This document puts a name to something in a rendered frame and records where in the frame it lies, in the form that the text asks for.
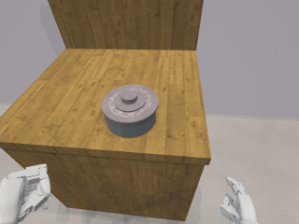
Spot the pot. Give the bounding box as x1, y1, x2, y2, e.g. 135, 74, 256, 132
105, 112, 156, 138

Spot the lid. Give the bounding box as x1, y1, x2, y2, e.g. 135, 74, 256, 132
101, 84, 159, 124

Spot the table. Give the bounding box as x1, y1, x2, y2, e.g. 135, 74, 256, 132
0, 0, 211, 221

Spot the knob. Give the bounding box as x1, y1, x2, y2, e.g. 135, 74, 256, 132
121, 90, 137, 104

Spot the right robot hand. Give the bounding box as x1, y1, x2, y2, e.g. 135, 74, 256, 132
221, 176, 258, 224

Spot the left robot hand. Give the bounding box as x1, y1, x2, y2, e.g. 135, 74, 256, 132
0, 163, 50, 224

